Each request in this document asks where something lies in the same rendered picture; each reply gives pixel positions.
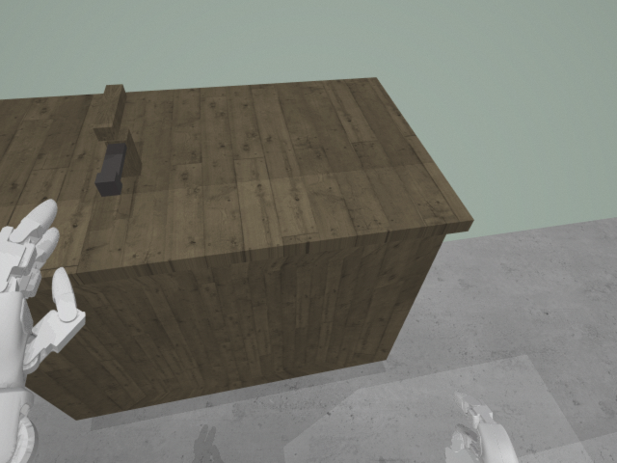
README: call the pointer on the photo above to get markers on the robot right hand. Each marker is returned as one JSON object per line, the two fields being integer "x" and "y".
{"x": 491, "y": 444}

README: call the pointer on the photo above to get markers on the counter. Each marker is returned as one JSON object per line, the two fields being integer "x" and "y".
{"x": 263, "y": 232}

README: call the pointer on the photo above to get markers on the robot left hand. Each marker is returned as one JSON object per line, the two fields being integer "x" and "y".
{"x": 23, "y": 252}

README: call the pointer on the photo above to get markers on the tap lever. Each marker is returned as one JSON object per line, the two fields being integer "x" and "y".
{"x": 108, "y": 182}

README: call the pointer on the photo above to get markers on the left robot forearm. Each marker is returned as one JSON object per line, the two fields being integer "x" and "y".
{"x": 19, "y": 438}

